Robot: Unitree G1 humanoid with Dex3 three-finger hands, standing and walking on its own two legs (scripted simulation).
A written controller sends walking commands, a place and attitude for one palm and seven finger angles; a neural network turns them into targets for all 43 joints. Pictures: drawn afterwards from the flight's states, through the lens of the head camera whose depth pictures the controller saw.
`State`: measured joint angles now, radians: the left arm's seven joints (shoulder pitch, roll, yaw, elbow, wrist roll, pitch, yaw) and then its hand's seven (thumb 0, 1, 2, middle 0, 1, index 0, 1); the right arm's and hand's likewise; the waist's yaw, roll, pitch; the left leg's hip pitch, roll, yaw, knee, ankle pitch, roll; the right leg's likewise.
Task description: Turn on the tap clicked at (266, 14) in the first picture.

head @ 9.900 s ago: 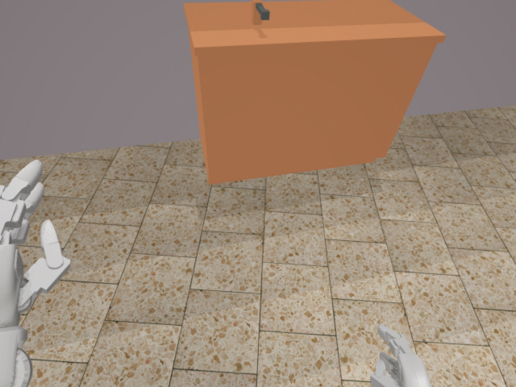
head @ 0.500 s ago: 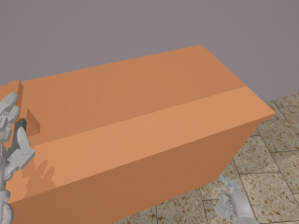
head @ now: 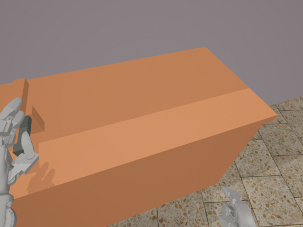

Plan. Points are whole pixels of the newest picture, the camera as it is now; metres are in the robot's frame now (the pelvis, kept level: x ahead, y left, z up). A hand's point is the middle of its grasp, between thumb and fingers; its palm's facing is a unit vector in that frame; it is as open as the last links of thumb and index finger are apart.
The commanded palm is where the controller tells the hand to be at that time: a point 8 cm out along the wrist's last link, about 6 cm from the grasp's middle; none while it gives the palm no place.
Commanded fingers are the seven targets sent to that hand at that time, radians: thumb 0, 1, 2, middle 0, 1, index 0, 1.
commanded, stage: look again from close up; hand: left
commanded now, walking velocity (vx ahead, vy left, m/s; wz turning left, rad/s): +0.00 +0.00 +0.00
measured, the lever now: (22, 149) +0.27 +0.34 +0.08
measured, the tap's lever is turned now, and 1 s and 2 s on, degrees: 0 0 0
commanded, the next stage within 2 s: shuffle to correct the standing spot in 0.20 s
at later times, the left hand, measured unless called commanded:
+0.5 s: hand (26, 156) +0.21 +0.25 +0.16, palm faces +0.38 -0.85 -0.37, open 7.4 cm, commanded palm +0.15 +0.29 +0.17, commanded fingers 0.00 0.90 0.90 -0.20 -0.30 -0.20 -0.30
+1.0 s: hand (28, 197) +0.14 +0.22 +0.16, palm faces +0.35 -0.85 -0.40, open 7.4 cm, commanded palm +0.08 +0.28 +0.17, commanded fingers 0.00 0.90 0.90 -0.20 -0.30 -0.20 -0.30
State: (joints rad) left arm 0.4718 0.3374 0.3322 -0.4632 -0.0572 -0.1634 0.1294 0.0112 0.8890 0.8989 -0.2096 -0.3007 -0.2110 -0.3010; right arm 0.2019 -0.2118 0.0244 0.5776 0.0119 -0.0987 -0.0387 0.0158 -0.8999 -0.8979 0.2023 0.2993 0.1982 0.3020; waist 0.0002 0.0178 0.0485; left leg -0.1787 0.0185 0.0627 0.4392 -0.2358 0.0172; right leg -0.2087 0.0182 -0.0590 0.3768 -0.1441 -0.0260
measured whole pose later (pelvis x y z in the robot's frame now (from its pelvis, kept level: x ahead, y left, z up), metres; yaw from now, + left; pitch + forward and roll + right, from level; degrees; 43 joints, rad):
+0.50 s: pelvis -0.01 +0.01 +0.00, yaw +0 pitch -2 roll -1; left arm 0.45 0.34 0.34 -0.51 -0.06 -0.17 0.13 0.01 0.89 0.90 -0.21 -0.30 -0.21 -0.30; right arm 0.18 -0.19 0.03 0.55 0.01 -0.10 -0.04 0.02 -0.90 -0.90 0.20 0.30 0.20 0.30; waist 0.02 0.00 0.09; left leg -0.18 0.00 0.08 0.43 -0.22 0.04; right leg -0.22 0.00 -0.05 0.37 -0.13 0.00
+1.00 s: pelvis -0.08 -0.01 -0.02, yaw +1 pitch +2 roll +0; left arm 0.53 0.36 0.36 -0.64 -0.07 -0.20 0.15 0.01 0.89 0.90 -0.21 -0.30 -0.21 -0.30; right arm 0.15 -0.20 0.00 0.58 0.00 -0.06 -0.04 0.01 -0.90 -0.90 0.20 0.30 0.20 0.30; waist -0.02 -0.02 0.08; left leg -0.33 0.02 -0.01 0.64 -0.37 0.01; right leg -0.47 0.00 -0.07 0.51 -0.08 -0.05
